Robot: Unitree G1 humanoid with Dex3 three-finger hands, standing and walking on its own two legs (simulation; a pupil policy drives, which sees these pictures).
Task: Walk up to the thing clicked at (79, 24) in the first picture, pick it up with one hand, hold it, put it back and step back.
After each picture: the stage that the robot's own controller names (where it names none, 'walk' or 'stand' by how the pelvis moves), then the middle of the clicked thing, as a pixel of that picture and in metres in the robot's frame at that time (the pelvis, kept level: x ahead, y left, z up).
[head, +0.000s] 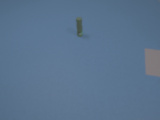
stand; (79, 27) +1.63 +0.07 -0.65
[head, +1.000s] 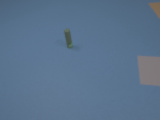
walk; (68, 39) +1.49 +0.29 -0.64
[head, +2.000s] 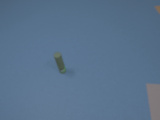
walk; (60, 63) +0.99 +0.36 -0.65
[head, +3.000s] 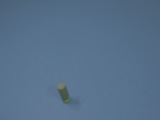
walk; (63, 93) +0.68 +0.28 -0.64
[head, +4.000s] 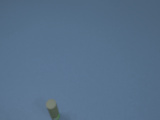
walk; (53, 110) +0.50 +0.25 -0.63
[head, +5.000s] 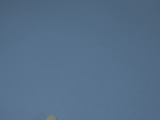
stand; out of the picture +0.44 +0.26 -0.65
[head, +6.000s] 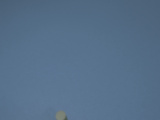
stand; out of the picture +0.45 +0.22 -0.65
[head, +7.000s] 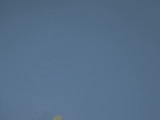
stand; out of the picture +0.44 +0.23 -0.66
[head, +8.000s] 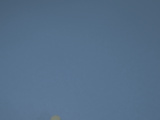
stand; out of the picture +0.44 +0.24 -0.66
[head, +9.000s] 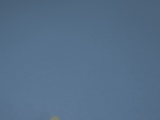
stand; out of the picture +0.44 +0.24 -0.66
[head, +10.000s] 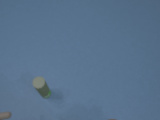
go down; (42, 88) +0.47 +0.24 -0.50
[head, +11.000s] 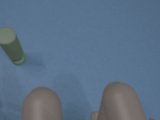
go down; (13, 49) +0.51 +0.29 -0.25
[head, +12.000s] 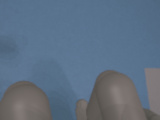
close in; out of the picture +0.49 +0.31 -0.21
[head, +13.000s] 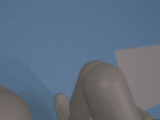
close; out of the picture +0.48 +0.35 -0.16
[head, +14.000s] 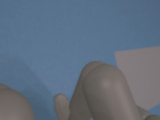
lift; out of the picture +0.45 +0.34 -0.16
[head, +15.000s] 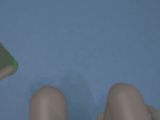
lift; out of the picture +0.38 +0.29 -0.02
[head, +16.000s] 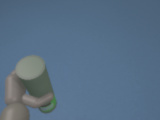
hold; (40, 89) +0.31 +0.16 +0.07
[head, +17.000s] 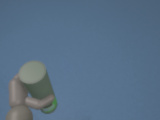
hold; (42, 91) +0.32 +0.17 +0.02
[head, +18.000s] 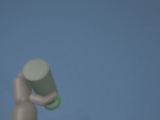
crouch; (45, 88) +0.34 +0.15 +0.00
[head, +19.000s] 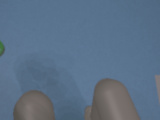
crouch; out of the picture +0.49 +0.27 -0.06
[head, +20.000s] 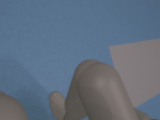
lower; out of the picture +0.46 +0.34 -0.17
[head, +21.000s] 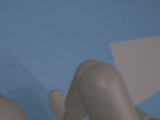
lower; out of the picture +0.47 +0.35 -0.17
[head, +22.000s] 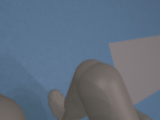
lower; out of the picture +0.47 +0.35 -0.17
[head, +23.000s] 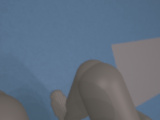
lower; out of the picture +0.46 +0.35 -0.17
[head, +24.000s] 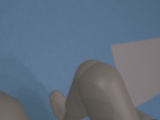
loosen; out of the picture +0.47 +0.33 -0.18
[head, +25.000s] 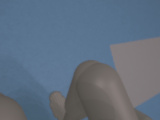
withdraw; out of the picture +0.47 +0.33 -0.18
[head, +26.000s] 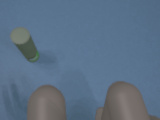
walk; (27, 47) +0.51 +0.26 -0.27
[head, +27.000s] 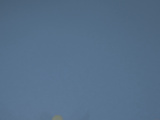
stand; out of the picture +0.43 +0.20 -0.59
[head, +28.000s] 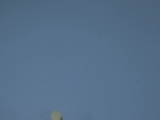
stand; out of the picture +0.45 +0.21 -0.60
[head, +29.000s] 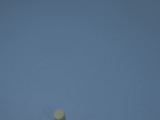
stand; out of the picture +0.44 +0.21 -0.62
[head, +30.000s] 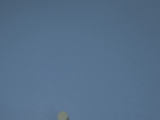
walk; out of the picture +0.46 +0.20 -0.66
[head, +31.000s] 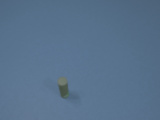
walk; (63, 88) +0.60 +0.16 -0.63
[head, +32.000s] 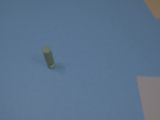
walk; (49, 58) +0.87 +0.34 -0.62
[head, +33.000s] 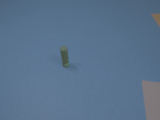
stand; (64, 57) +1.11 +0.24 -0.64
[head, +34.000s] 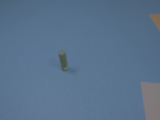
stand; (63, 61) +1.10 +0.25 -0.66
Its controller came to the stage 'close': yes
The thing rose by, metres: 0.67
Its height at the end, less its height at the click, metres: +0.00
